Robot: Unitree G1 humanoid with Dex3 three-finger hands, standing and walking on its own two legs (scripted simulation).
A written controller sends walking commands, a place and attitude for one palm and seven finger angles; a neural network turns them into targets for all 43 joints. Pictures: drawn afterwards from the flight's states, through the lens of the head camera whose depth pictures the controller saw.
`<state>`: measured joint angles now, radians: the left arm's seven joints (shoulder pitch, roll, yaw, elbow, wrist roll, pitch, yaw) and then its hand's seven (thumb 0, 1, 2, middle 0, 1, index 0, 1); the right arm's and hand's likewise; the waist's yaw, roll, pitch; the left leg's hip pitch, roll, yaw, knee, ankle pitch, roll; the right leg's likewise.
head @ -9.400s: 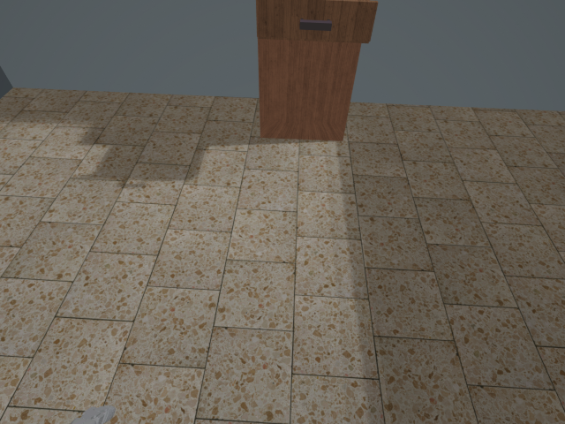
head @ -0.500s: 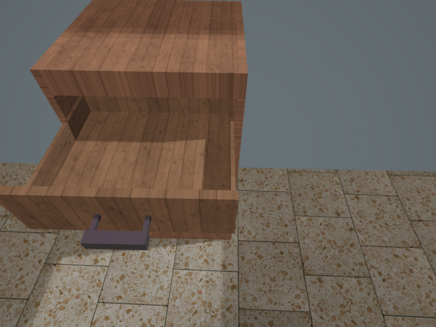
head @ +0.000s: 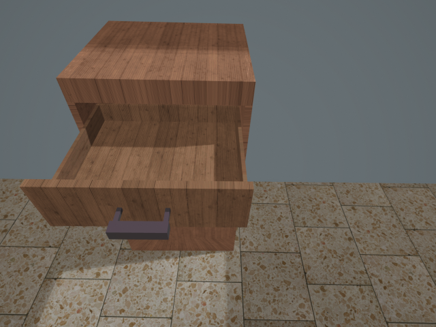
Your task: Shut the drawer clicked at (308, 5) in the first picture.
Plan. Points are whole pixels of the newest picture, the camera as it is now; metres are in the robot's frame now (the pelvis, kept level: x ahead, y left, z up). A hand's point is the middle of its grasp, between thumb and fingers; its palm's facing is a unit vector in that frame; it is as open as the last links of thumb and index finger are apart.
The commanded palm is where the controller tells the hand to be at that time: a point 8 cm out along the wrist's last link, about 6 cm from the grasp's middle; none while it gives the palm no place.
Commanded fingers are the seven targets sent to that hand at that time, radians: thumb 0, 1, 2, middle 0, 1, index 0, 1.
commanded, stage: come to a stop and stand still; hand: left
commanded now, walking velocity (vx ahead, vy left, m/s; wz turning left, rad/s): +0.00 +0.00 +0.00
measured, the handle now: (141, 221) +0.32 +0.18 +0.01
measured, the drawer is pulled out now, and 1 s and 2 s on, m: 0.29 0.29 0.29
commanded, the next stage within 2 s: look again from close up in 1.06 s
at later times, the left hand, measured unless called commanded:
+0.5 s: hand out of the picture -0.03 +0.18 -0.16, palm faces +0.08 -0.98 -0.19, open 7.4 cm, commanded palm none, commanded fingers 0.00 0.90 0.90 -0.20 -0.30 -0.20 -0.30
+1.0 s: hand out of the picture +0.07 +0.18 -0.16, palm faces +0.05 -0.98 -0.22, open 7.4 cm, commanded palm none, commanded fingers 0.00 0.90 0.90 -0.20 -0.30 -0.20 -0.30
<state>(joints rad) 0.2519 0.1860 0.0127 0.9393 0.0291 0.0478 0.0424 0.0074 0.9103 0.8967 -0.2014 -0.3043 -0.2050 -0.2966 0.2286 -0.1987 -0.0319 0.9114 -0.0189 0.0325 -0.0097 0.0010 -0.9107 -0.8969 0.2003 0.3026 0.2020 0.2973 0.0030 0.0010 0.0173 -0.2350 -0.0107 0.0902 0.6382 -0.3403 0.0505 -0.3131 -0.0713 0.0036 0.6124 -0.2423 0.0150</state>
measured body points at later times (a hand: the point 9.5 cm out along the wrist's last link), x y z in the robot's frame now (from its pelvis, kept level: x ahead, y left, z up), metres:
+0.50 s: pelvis +0.00 +0.01 +0.01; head +0.00 +0.01 +0.46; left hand -0.04 +0.23 -0.15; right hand +0.03 -0.23 -0.14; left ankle +0.01 +0.08 -0.72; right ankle +0.07 -0.15 -0.72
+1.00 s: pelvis +0.05 +0.00 +0.01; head +0.05 +0.00 +0.46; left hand +0.07 +0.23 -0.14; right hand +0.07 -0.23 -0.14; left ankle +0.01 +0.08 -0.72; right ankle +0.07 -0.15 -0.72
